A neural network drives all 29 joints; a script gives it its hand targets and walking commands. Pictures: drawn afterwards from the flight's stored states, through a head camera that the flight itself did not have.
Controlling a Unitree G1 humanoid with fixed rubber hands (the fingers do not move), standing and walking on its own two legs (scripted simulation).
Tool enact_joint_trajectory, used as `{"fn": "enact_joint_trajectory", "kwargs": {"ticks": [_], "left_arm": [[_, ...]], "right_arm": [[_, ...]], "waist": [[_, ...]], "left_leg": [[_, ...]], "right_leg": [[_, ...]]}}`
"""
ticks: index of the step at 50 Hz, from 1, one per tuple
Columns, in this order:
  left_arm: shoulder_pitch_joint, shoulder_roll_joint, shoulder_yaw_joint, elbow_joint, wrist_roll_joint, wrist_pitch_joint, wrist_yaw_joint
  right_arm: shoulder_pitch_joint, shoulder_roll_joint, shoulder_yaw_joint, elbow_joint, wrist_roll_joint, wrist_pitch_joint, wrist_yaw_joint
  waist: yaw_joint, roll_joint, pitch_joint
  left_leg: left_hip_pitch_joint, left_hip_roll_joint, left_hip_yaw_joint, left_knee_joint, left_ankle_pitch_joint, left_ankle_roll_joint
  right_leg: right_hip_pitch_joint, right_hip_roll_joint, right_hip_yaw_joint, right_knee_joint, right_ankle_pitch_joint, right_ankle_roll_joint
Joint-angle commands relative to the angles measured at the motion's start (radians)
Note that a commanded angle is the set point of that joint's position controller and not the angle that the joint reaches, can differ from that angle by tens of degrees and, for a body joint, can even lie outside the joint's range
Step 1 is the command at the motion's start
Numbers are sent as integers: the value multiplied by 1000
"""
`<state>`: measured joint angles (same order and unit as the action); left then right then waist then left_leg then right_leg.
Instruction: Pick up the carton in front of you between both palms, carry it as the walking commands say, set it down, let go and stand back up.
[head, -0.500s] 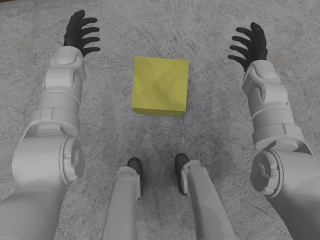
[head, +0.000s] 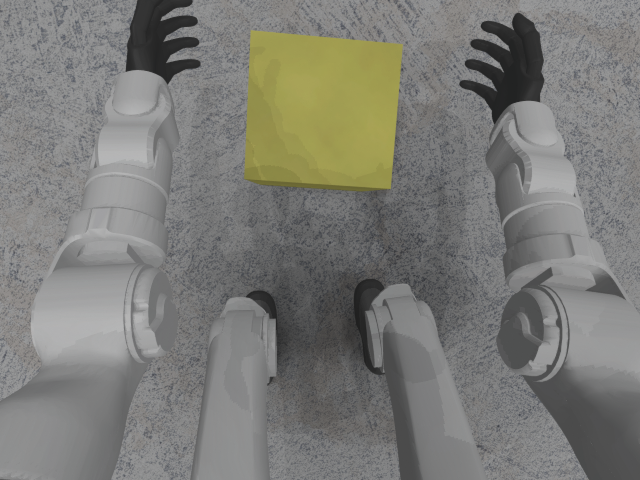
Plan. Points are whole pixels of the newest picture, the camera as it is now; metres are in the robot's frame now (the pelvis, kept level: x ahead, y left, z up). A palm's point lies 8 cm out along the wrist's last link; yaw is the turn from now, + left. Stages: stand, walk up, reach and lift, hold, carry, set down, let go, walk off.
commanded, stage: reach and lift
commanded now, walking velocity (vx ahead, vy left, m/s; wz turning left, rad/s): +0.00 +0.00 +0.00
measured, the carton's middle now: (317, 128) +0.52 -0.02 -0.42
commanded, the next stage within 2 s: none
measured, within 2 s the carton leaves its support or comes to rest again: leaves its support in 1.36 s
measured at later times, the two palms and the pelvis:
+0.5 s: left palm (199, 114) +0.53 +0.16 -0.34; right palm (438, 129) +0.49 -0.20 -0.34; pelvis -0.04 +0.00 -0.16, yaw +0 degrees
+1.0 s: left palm (220, 112) +0.53 +0.13 -0.35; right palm (419, 128) +0.50 -0.17 -0.34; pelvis -0.05 +0.00 -0.17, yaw -1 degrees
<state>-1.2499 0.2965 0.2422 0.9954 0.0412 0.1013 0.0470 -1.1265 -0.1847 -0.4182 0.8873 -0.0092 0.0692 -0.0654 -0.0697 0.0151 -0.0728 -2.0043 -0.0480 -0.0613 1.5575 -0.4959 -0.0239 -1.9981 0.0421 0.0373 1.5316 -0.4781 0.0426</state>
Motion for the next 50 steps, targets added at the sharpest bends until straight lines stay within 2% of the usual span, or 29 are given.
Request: {"fn": "enact_joint_trajectory", "kwargs": {"ticks": [1,7,12,15,21,25,29,32,34,39,44,48,50], "left_arm": [[-309,148,-61,-123,-68,-12,23],[-464,206,-140,-85,-161,21,39],[-562,244,-167,-4,-197,36,41],[-591,251,-175,61,-203,25,35],[-634,270,-189,133,-212,-20,26],[-675,276,-212,94,-221,-44,29],[-650,265,-254,78,-250,-57,28],[-620,248,-270,71,-262,-58,32],[-594,238,-266,83,-258,-54,39],[-562,214,-239,137,-235,-48,38],[-621,193,-250,123,-234,-46,36],[-685,102,-299,114,-252,-41,30],[-697,80,-284,124,-232,-37,29]], "right_arm": [[-239,-166,58,-117,68,-8,-23],[-394,-219,138,-88,158,34,-54],[-507,-255,164,-11,180,48,-69],[-548,-259,171,57,179,37,-69],[-611,-266,197,142,185,-5,-61],[-641,-277,201,127,196,-30,-62],[-589,-259,207,133,208,-42,-72],[-557,-241,215,116,222,-46,-79],[-545,-236,223,111,230,-46,-82],[-529,-216,217,151,217,-41,-75],[-581,-208,215,141,208,-40,-69],[-650,-128,247,133,212,-36,-61],[-663,-108,225,143,185,-32,-62]], "waist": [[-25,80,-1124],[-30,94,-1101],[-38,83,-1006],[-39,71,-909],[-26,52,-805],[-28,64,-790],[-45,72,-839],[-43,87,-889],[-35,90,-898],[-28,70,-754],[-35,76,-732],[-34,78,-715],[-38,73,-699]], "left_leg": [[621,-25,69,84,515,-28],[562,-10,95,222,295,-23],[484,5,93,297,153,-16],[407,14,85,339,113,-13],[315,27,70,428,157,-8],[306,27,66,477,232,-10],[340,24,67,519,317,-16],[386,16,71,528,355,-16],[409,10,71,525,359,-14],[325,7,61,498,263,-5],[326,8,57,484,218,-5],[332,-1,58,474,190,-6],[333,-9,57,471,173,-6]], "right_leg": [[495,27,-101,77,513,39],[414,8,-132,218,303,30],[371,-11,-133,301,180,25],[348,-20,-123,346,151,22],[352,-27,-94,438,212,19],[353,-20,-85,485,293,15],[401,-8,-87,519,392,13],[405,0,-94,527,421,12],[390,4,-99,527,411,13],[299,2,-101,512,308,14],[273,1,-105,501,257,12],[298,11,-109,491,233,8],[315,17,-111,487,224,7]]}}
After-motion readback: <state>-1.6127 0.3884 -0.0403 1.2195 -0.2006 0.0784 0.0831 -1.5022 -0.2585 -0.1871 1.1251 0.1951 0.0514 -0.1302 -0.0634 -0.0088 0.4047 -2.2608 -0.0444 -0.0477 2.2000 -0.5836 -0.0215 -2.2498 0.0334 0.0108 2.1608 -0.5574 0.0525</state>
